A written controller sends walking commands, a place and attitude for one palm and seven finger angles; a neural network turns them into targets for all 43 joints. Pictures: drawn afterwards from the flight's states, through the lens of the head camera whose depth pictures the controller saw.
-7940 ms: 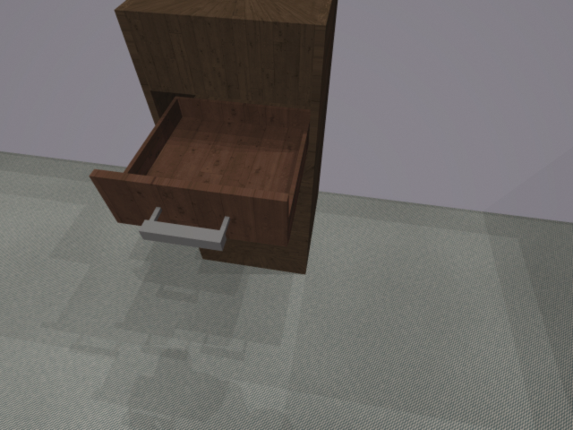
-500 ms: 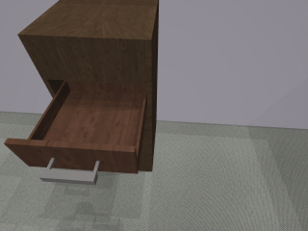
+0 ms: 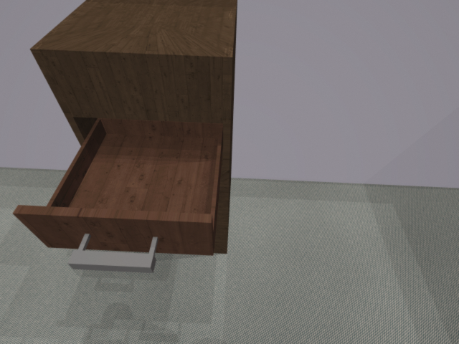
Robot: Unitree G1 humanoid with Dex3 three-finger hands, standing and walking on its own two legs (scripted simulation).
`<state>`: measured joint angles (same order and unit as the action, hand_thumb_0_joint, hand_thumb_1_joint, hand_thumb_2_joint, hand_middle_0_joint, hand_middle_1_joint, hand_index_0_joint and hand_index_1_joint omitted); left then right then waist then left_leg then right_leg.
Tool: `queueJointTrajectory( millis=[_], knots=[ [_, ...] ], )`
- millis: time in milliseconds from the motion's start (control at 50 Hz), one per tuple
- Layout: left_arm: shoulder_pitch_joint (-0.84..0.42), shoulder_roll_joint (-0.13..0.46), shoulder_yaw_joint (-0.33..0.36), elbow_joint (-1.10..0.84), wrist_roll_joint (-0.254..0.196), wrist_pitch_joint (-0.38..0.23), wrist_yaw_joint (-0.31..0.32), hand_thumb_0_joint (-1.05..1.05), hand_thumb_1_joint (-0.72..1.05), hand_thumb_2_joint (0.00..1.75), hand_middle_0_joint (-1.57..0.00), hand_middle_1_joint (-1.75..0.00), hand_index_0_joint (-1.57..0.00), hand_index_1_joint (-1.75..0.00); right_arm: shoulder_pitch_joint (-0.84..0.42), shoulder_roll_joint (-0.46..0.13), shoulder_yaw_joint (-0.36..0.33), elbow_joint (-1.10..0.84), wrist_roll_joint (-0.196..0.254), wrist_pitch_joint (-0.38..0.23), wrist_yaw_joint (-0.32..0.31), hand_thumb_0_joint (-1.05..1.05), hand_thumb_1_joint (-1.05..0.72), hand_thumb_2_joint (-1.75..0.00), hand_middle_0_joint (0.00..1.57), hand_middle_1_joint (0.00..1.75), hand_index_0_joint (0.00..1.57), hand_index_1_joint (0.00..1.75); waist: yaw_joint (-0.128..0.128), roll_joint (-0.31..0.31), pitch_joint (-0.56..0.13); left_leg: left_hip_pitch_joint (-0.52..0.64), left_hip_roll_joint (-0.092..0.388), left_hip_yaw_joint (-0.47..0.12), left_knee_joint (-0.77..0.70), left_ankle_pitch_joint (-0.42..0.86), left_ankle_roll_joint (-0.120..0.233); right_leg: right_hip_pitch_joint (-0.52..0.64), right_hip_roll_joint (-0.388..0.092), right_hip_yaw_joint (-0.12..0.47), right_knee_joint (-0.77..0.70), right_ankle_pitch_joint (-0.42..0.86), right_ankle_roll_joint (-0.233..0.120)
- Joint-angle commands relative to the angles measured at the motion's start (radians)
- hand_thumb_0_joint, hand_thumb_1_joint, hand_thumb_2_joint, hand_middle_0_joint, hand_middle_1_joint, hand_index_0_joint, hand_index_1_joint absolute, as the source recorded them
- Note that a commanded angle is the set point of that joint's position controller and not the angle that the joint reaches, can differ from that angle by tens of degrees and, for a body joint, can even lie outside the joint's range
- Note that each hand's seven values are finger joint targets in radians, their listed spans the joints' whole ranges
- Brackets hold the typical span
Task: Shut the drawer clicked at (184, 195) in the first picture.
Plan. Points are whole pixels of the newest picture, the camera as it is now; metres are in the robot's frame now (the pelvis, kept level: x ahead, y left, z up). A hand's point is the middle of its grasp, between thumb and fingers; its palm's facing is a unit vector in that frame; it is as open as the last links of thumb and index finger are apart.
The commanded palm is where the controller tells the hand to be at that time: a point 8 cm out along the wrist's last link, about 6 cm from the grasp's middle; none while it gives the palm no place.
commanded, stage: come to a stop and stand still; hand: left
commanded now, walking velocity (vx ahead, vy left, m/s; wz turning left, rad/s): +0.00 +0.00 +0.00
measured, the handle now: (117, 250) +0.30 +0.25 -0.07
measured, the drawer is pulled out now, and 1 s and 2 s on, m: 0.30 0.30 0.30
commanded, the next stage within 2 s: look again from close up in 0.88 s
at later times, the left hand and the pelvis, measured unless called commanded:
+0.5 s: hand out of the picture +0.01 +0.13 -0.17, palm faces +0.03 -0.97 -0.22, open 7.3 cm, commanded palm none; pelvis +0.01 -0.05 +0.00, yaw +1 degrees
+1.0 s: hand out of the picture -0.01 +0.10 -0.17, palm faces +0.05 -0.98 -0.19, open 7.3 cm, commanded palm none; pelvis +0.01 -0.07 +0.00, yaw +2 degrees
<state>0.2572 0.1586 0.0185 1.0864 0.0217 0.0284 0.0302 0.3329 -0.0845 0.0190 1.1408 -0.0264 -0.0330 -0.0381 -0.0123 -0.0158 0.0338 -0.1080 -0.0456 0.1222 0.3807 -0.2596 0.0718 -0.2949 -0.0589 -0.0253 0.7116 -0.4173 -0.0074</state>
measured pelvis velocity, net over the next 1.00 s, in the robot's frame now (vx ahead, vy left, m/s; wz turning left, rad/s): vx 0.01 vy -0.07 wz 0.03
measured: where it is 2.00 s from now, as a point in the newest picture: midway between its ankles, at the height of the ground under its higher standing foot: outside the picture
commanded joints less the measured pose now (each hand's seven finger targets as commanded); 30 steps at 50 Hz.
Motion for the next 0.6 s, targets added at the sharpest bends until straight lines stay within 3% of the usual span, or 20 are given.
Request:
queueJointTrajectory(
  millis=[0, 20, 40, 60, 80, 100, 120, 140, 240, 440, 580],
  knots=[
    [0.141, 0.078, -0.01, 0.054, 0.004, -0.056, 0.033, 0.0, 0.9, 0.9, -0.2, -0.3, -0.2, -0.3, -0.007, -0.229, -0.043, -0.059, 0.026, -0.002, 0.005, 0.0, -0.9, -0.9, 0.2, 0.3, 0.2, 0.3, 0.047, -0.037, 0.033, -0.097, 0.251, -0.167, 0.146, 0.613, 0.01, 0.034, -0.038, 0.032, -0.279, 0.32, 0.017],
    [0.158, 0.067, -0.012, 0.013, -0.007, -0.065, 0.035, 0.0, 0.9, 0.9, -0.2, -0.3, -0.2, -0.3, -0.021, -0.149, -0.031, -0.102, 0.015, -0.002, 0.017, 0.0, -0.9, -0.9, 0.2, 0.3, 0.2, 0.3, 0.049, -0.086, 0.018, -0.16, 0.16, -0.126, 0.141, 0.106, -0.037, 0.071, -0.073, 0.12, -0.337, 0.27, -0.029],
    [0.106, 0.114, -0.02, -0.003, -0.01, -0.074, 0.024, 0.0, 0.9, 0.9, -0.2, -0.3, -0.2, -0.3, -0.004, -0.123, -0.02, -0.111, 0.004, 0.0, 0.021, 0.0, -0.9, -0.9, 0.2, 0.3, 0.2, 0.3, 0.013, -0.028, -0.003, -0.175, 0.099, -0.103, 0.104, -0.048, -0.05, 0.083, -0.124, 0.15, -0.316, 0.299, -0.057],
    [0.085, 0.12, -0.02, -0.023, -0.006, -0.068, 0.018, 0.0, 0.9, 0.9, -0.2, -0.3, -0.2, -0.3, 0.023, -0.108, -0.022, -0.111, 0.007, -0.006, 0.024, 0.0, -0.9, -0.9, 0.2, 0.3, 0.2, 0.3, 0.001, 0.077, -0.04, -0.12, 0.089, -0.121, 0.059, -0.01, -0.05, 0.05, -0.1, 0.129, -0.239, 0.277, -0.056],
    [0.082, 0.108, -0.017, -0.025, -0.01, -0.07, 0.016, 0.0, 0.9, 0.9, -0.2, -0.3, -0.2, -0.3, 0.051, -0.127, -0.024, -0.093, 0.008, -0.008, 0.021, 0.0, -0.9, -0.9, 0.2, 0.3, 0.2, 0.3, -0.006, 0.066, -0.094, -0.088, 0.143, -0.145, 0.082, 0.094, -0.03, 0.073, -0.045, 0.094, -0.2, 0.279, -0.051],
    [0.075, 0.092, -0.019, -0.025, -0.011, -0.068, 0.015, 0.0, 0.9, 0.9, -0.2, -0.3, -0.2, -0.3, 0.056, -0.14, -0.028, -0.09, 0.011, -0.008, 0.016, 0.0, -0.9, -0.9, 0.2, 0.3, 0.2, 0.3, -0.004, 0.057, -0.08, -0.089, 0.162, -0.148, 0.087, 0.163, -0.02, 0.078, -0.032, 0.075, -0.193, 0.31, -0.045],
    [0.078, 0.08, -0.021, -0.025, -0.012, -0.066, 0.016, 0.0, 0.9, 0.9, -0.2, -0.3, -0.2, -0.3, 0.054, -0.139, -0.028, -0.089, 0.012, -0.006, 0.012, 0.0, -0.9, -0.9, 0.2, 0.3, 0.2, 0.3, -0.002, 0.064, -0.056, -0.099, 0.164, -0.146, 0.084, 0.167, -0.019, 0.075, -0.033, 0.074, -0.203, 0.311, -0.047],
    [0.068, 0.08, -0.023, -0.024, -0.01, -0.064, 0.016, 0.0, 0.9, 0.9, -0.2, -0.3, -0.2, -0.3, 0.051, -0.135, -0.023, -0.09, 0.011, -0.001, 0.01, 0.0, -0.9, -0.9, 0.2, 0.3, 0.2, 0.3, -0.006, 0.009, 0.007, -0.124, 0.161, -0.143, 0.087, 0.174, -0.021, 0.063, -0.031, 0.077, -0.214, 0.345, -0.047],
    [0.067, 0.084, -0.019, -0.024, -0.012, -0.063, 0.014, 0.0, 0.9, 0.9, -0.2, -0.3, -0.2, -0.3, 0.056, -0.135, -0.019, -0.079, 0.013, 0.002, 0.007, 0.0, -0.9, -0.9, 0.2, 0.3, 0.2, 0.3, -0.011, 0.028, 0.041, -0.102, 0.154, -0.13, 0.05, 0.136, -0.034, 0.066, -0.041, 0.089, -0.243, 0.376, -0.05],
    [0.075, 0.095, -0.016, -0.015, -0.013, -0.066, 0.009, 0.0, 0.9, 0.9, -0.2, -0.3, -0.2, -0.3, 0.018, -0.151, -0.018, -0.052, 0.015, 0.011, 0.01, 0.0, -0.9, -0.9, 0.2, 0.3, 0.2, 0.3, -0.008, -0.021, 0.041, -0.048, 0.145, -0.11, 0.001, 0.068, -0.047, 0.084, -0.053, 0.108, -0.323, 0.375, -0.047],
    [0.084, 0.1, -0.013, -0.01, -0.014, -0.072, 0.01, 0.0, 0.9, 0.9, -0.2, -0.3, -0.2, -0.3, 0.013, -0.153, -0.017, -0.027, 0.014, 0.012, 0.011, 0.0, -0.9, -0.9, 0.2, 0.3, 0.2, 0.3, -0.001, -0.003, 0.027, -0.04, 0.145, -0.103, -0.011, 0.085, -0.056, 0.12, -0.059, 0.106, -0.348, 0.421, -0.045]
  ],
)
